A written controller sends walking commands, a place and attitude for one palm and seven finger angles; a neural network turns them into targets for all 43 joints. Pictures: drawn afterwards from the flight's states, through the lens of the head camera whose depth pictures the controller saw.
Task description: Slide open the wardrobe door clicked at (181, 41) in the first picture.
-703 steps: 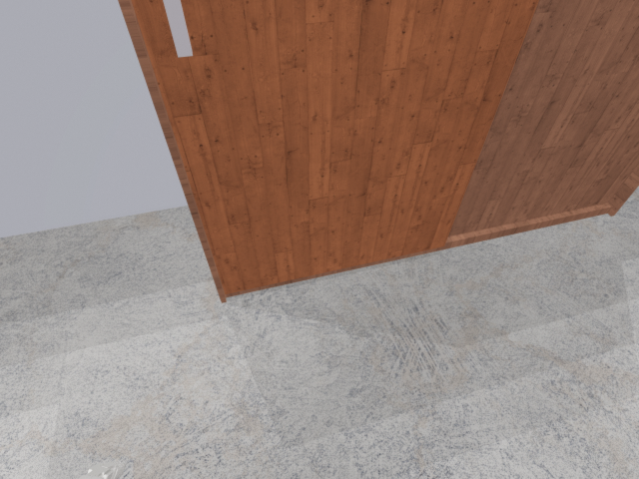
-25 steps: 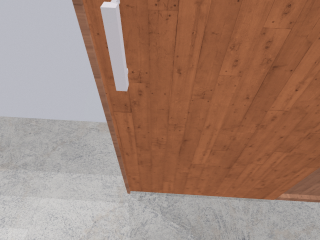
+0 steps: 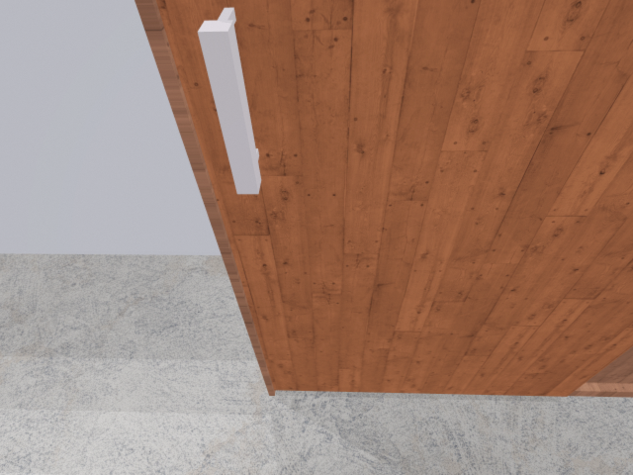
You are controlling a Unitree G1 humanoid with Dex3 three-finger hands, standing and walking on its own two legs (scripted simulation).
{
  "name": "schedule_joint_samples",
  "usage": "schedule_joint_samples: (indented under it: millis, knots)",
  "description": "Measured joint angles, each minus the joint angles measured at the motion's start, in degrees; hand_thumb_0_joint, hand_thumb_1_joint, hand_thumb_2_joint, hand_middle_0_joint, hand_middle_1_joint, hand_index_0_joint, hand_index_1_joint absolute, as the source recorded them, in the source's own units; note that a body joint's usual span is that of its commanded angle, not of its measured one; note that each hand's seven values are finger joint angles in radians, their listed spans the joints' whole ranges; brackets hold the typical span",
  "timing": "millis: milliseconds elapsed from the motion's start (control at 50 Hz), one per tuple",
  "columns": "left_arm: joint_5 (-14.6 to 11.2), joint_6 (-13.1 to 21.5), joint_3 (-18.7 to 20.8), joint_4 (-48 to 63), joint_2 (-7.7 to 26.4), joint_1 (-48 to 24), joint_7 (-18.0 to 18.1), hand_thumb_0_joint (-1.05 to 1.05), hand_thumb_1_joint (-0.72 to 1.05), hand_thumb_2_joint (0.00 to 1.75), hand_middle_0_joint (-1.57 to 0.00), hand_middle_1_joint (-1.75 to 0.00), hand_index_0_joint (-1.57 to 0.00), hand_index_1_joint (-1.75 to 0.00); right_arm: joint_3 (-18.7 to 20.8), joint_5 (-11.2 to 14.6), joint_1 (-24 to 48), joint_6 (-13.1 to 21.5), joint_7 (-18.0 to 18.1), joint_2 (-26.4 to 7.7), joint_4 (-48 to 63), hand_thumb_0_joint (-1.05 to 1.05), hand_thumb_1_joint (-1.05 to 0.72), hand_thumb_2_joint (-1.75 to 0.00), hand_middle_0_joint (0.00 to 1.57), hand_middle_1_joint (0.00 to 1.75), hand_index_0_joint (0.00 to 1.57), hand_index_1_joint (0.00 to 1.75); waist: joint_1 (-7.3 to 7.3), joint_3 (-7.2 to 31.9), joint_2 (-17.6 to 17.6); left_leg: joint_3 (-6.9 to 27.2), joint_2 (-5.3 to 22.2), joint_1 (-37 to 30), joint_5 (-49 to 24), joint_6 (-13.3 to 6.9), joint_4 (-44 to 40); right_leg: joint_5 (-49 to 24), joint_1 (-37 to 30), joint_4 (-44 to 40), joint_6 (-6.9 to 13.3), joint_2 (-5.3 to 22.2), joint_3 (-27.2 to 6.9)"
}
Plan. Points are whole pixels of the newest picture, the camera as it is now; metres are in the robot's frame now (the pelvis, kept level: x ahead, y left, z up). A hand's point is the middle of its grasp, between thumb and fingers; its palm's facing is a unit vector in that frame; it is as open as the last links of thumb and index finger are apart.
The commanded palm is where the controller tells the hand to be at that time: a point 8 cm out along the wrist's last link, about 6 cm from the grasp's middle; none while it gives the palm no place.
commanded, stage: come to a stop and stand still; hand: left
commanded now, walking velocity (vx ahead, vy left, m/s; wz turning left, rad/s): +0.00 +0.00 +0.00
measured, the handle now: (239, 108) +0.45 +0.11 +0.25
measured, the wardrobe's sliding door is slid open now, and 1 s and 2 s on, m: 0.00 0.00 0.00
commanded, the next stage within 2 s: look again from close up in 0.02 s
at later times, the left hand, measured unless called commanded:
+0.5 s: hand out of the picture +0.00 +0.15 -0.17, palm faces +0.01 -0.98 -0.20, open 7.3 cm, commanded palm none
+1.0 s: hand out of the picture +0.06 +0.16 -0.14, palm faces +0.18 -0.95 -0.24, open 7.3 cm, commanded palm +0.11 +0.19 -0.05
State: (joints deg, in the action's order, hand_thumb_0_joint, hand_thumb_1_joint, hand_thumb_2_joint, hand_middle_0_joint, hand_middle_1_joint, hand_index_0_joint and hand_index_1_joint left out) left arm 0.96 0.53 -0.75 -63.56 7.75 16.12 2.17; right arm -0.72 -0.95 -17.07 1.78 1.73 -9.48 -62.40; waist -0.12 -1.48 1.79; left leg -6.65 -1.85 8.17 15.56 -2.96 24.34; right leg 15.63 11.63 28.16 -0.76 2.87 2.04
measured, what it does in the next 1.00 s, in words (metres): stands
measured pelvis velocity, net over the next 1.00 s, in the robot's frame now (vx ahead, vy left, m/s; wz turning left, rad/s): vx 0.00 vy -0.03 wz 0.01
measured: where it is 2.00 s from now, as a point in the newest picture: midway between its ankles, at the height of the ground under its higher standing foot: outside the picture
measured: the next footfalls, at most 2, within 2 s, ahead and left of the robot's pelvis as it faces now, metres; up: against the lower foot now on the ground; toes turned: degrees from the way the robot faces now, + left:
none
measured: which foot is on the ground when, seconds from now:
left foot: down 0.00-1.00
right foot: down 0.00-1.00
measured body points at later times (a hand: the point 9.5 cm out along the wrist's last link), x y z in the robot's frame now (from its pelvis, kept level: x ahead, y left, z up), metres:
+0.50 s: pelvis +0.01 -0.02 +0.00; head +0.03 -0.03 +0.45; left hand +0.00 +0.20 -0.16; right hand +0.00 -0.23 -0.16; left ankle -0.02 +0.08 -0.74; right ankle -0.01 -0.13 -0.74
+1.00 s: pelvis +0.00 -0.03 +0.00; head +0.03 -0.04 +0.45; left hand +0.05 +0.21 -0.12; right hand +0.02 -0.26 -0.16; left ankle -0.02 +0.08 -0.74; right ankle -0.01 -0.13 -0.74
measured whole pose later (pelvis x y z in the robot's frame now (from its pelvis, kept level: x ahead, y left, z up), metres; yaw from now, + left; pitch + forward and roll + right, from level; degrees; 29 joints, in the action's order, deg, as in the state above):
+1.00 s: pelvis +0.00 -0.03 +0.00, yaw +0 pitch -1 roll +0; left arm -3.8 -2.7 1.2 -36.2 9.2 23.9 4.2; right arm -0.3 0.1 -18.4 5.8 4.4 -9.6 -58.0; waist -1.4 -3.9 1.3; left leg -5.3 1.4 8.5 16.3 -0.2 25.8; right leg 15.2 10.5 26.7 1.8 -0.3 3.5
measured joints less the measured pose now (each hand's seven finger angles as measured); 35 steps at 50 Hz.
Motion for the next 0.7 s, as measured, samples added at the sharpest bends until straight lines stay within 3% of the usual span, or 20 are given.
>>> schedule_joint_samples:
  millis: [700]
  knots:
    - [0.0,0.2,0.0,-0.8,0.0,0.0,0.0,0.0,0.92,0.9,-0.2,-0.3,-0.2,-0.3,0.4,0.2,1.4,-0.6,0.3,1.4,-2.8,0.0,-0.91,-0.89,0.2,0.3,0.2,0.3,-0.2,-1.2,-1.4,0.7,2.3,-1.4,-0.1,2.4,-1.4,-0.2,-1.7,-2.2,2.1,-2.4,0.9]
